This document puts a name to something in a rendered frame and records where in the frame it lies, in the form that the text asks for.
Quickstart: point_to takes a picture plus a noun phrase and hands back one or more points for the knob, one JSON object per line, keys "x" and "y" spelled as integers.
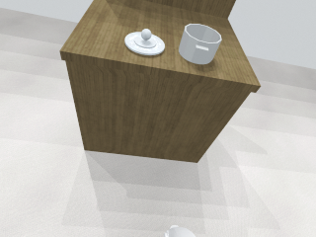
{"x": 146, "y": 34}

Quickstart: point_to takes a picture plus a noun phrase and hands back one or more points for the pot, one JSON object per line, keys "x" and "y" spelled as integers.
{"x": 199, "y": 43}

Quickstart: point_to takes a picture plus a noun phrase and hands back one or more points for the lid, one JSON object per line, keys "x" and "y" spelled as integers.
{"x": 136, "y": 43}

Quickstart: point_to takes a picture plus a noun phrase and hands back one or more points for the table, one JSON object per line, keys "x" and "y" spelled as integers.
{"x": 156, "y": 106}

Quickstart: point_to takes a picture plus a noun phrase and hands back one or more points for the robot right thigh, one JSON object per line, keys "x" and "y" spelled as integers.
{"x": 178, "y": 232}

